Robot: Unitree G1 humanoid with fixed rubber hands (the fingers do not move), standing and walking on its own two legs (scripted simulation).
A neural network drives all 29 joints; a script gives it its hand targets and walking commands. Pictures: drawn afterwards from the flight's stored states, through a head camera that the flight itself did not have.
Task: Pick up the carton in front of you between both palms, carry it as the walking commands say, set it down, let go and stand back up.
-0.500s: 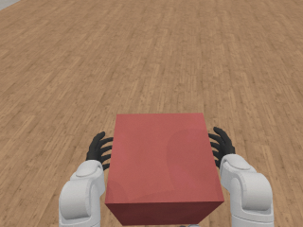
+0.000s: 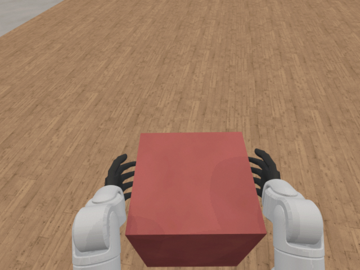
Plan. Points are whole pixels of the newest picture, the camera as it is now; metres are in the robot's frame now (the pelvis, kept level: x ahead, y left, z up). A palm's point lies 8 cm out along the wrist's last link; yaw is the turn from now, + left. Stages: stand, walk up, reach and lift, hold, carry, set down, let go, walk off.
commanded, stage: carry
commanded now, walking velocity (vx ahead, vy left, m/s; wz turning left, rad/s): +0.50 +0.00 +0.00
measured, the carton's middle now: (191, 203) +0.27 +0.00 +0.02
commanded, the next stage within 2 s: none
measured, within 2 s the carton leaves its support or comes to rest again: neither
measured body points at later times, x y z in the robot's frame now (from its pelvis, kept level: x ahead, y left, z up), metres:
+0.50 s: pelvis +0.31 +0.01 -0.01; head +0.32 +0.02 +0.44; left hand +0.58 +0.17 +0.08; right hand +0.59 -0.14 +0.08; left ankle +0.20 +0.11 -0.74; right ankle +0.43 -0.08 -0.74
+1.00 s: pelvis +0.42 +0.02 -0.01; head +0.41 +0.02 +0.44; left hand +0.69 +0.18 +0.07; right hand +0.70 -0.13 +0.07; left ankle +0.31 +0.13 -0.74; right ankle +0.43 -0.08 -0.74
